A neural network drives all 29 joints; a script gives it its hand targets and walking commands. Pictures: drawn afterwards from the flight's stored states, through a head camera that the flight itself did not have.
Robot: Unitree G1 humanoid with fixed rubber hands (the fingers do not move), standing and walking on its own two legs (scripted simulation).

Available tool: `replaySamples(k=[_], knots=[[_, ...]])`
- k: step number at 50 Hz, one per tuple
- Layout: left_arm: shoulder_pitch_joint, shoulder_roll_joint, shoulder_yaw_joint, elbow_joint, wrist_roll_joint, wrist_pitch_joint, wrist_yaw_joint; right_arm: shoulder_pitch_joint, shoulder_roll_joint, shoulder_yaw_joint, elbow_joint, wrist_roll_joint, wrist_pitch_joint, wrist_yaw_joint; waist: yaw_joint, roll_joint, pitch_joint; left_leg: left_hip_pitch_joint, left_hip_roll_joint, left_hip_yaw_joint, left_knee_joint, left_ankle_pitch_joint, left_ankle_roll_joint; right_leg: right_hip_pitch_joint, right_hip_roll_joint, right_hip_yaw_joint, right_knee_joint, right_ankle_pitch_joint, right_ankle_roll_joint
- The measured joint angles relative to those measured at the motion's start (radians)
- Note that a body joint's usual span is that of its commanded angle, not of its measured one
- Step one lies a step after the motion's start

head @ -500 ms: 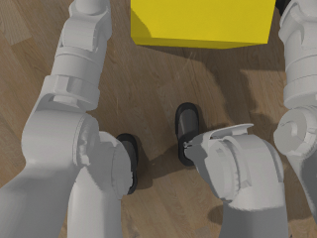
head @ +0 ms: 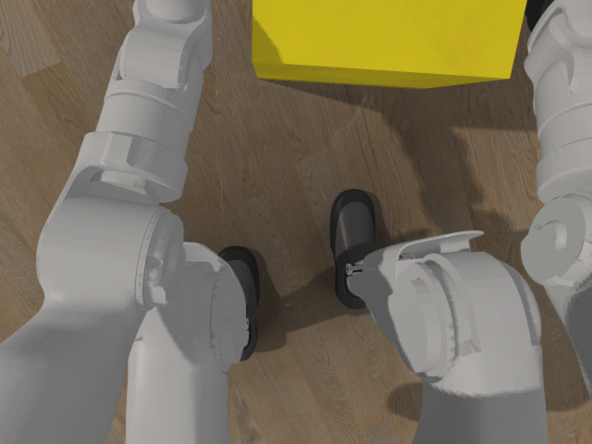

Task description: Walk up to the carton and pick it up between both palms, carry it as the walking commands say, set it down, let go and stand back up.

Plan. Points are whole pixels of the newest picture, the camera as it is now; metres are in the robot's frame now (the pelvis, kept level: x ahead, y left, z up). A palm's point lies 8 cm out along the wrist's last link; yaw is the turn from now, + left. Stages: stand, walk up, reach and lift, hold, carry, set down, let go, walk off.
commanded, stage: set down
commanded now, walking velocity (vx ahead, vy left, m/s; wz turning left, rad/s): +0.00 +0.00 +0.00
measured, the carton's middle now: out of the picture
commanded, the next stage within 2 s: let go in 1.88 s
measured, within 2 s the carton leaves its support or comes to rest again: neither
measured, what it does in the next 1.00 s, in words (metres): stands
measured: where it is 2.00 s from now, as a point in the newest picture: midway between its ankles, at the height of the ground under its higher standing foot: (294, 295)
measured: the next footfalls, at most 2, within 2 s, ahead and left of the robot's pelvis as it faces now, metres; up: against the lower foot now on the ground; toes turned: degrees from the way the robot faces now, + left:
none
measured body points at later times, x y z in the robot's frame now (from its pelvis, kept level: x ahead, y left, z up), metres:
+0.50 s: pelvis +0.00 +0.00 +0.00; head +0.39 -0.01 +0.21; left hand +0.58 +0.08 -0.21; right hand +0.51 -0.31 -0.20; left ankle +0.08 +0.09 -0.34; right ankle +0.15 -0.12 -0.34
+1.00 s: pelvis +0.00 -0.02 +0.04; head +0.33 -0.05 +0.33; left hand +0.62 +0.07 -0.04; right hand +0.55 -0.32 -0.05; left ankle +0.08 +0.09 -0.34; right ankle +0.15 -0.12 -0.34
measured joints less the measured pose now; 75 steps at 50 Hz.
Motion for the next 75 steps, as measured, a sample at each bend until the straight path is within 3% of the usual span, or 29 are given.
replaySamples(k=[5, 22, 28, 37, 43, 50, 59, 67, 75], knots=[[-0.027, 0.009, -0.017, 0.026, -0.015, 0.0, 0.016, -0.018, -0.006, 0.0, 0.025, 0.02, -0.021, -0.033, 0.005, -0.005, 0.011, 0.0, 0.0, 0.0, 0.0, 0.0, -0.001, 0.0, -0.001, 0.0, 0.0, 0.0, 0.0], [-0.031, 0.1, -0.064, 0.041, -0.075, -0.001, 0.025, -0.025, -0.035, 0.0, 0.067, 0.03, -0.06, -0.039, 0.005, -0.005, 0.021, -0.006, 0.0, 0.0, 0.004, 0.003, -0.001, 0.0, -0.005, -0.002, 0.0, 0.0, 0.0], [-0.038, 0.123, -0.064, -0.076, -0.089, 0.015, 0.035, -0.047, -0.05, 0.0, 0.066, 0.071, -0.064, -0.045, -0.007, -0.005, 0.064, 0.028, 0.0, 0.0, 0.004, 0.003, -0.001, 0.034, -0.005, -0.002, 0.001, 0.0, 0.0], [-0.055, 0.139, -0.075, -0.169, -0.128, 0.127, 0.074, -0.065, -0.061, 0.044, -0.056, 0.153, 0.038, -0.077, -0.045, 0.009, 0.114, 0.142, 0.0, 0.0, -0.002, 0.0, -0.001, 0.141, -0.004, -0.002, 0.001, -0.001, -0.008], [-0.057, 0.14, -0.026, -0.039, -0.128, 0.149, 0.073, -0.062, -0.062, 0.064, -0.056, 0.154, 0.093, -0.077, -0.046, 0.009, 0.017, 0.174, 0.0, -0.001, -0.03, -0.002, -0.017, 0.158, -0.001, 0.001, -0.011, -0.005, -0.023], [-0.019, 0.139, 0.005, -0.012, -0.128, 0.152, 0.033, -0.023, 0.0, 0.064, -0.056, 0.154, 0.117, -0.077, -0.027, 0.009, -0.15, 0.183, 0.0, -0.005, -0.122, 0.0, -0.035, 0.159, 0.01, 0.005, -0.082, -0.013, -0.033], [0.08, 0.139, 0.043, -0.027, -0.128, 0.151, -0.005, 0.127, 0.046, 0.062, -0.08, 0.154, 0.121, -0.076, -0.053, 0.009, -0.37, 0.207, 0.0, -0.009, -0.308, 0.02, -0.031, 0.189, 0.026, 0.017, -0.251, -0.016, -0.033], [0.232, 0.139, 0.06, -0.134, -0.128, 0.157, -0.018, 0.249, 0.051, 0.062, -0.197, 0.154, 0.132, -0.031, -0.04, 0.009, -0.453, 0.304, 0.0, -0.009, -0.528, 0.086, -0.031, 0.292, 0.037, 0.032, -0.455, 0.029, -0.023], [0.241, 0.139, 0.088, -0.106, -0.128, 0.162, -0.054, 0.25, 0.067, 0.062, -0.198, 0.154, 0.14, -0.014, -0.039, 0.009, -0.501, 0.416, 0.0, -0.016, -0.693, 0.141, -0.036, 0.409, 0.042, 0.036, -0.61, 0.069, -0.021]])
